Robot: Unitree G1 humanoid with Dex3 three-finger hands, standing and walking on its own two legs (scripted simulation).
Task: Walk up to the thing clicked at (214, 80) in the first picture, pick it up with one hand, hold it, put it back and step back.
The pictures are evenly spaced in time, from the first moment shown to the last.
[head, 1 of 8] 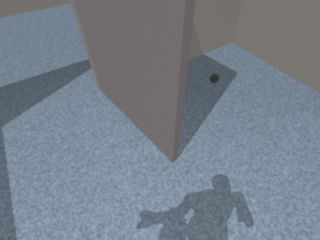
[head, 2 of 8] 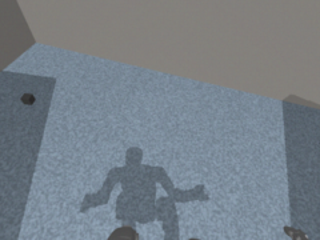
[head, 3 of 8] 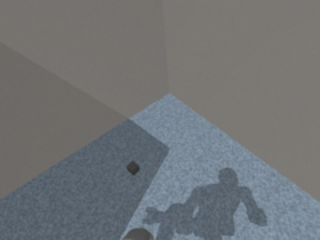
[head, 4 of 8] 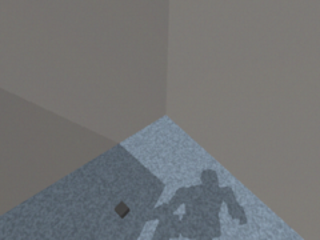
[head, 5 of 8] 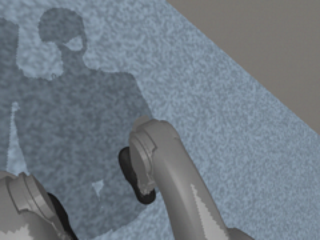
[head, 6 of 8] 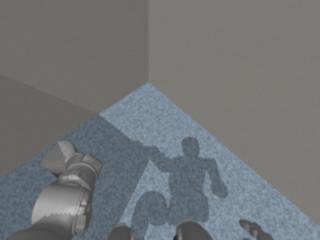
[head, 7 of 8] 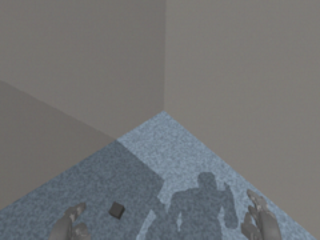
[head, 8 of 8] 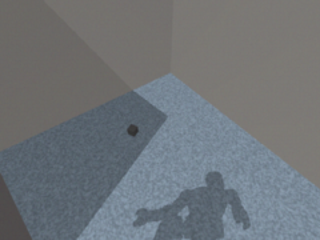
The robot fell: no
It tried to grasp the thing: yes
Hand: left
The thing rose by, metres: 0.67
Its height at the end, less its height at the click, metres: +0.00
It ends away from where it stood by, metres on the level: 0.03
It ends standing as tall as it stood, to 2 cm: yes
